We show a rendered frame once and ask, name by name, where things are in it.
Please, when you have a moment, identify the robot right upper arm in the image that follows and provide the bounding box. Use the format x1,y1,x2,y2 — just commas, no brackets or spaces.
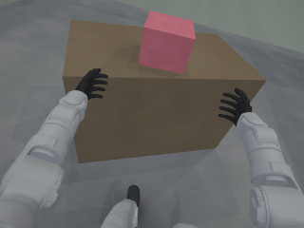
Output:
249,185,304,228

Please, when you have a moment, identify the left robot shin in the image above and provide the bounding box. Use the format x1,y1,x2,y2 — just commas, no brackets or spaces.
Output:
122,199,137,206

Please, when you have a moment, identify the robot right hand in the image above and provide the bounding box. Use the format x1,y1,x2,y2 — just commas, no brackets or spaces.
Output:
218,88,253,126

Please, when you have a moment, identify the robot left upper arm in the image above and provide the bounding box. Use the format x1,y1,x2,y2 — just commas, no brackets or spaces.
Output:
0,155,65,228

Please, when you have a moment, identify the left robot forearm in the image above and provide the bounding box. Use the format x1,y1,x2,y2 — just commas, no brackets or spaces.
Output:
0,90,88,197

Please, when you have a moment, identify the robot left thigh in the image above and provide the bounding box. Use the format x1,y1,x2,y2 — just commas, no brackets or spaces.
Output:
101,201,139,228

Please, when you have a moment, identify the right robot forearm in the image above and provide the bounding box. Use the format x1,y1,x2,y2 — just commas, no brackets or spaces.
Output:
236,112,304,198

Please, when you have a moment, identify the carton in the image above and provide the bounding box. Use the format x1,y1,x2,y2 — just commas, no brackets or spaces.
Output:
138,10,196,75

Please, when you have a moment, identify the pedestal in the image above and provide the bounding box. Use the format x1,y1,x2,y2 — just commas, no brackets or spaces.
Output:
62,19,267,163

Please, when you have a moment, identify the robot left hand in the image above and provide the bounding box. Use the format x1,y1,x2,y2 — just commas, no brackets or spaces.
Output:
75,68,108,100

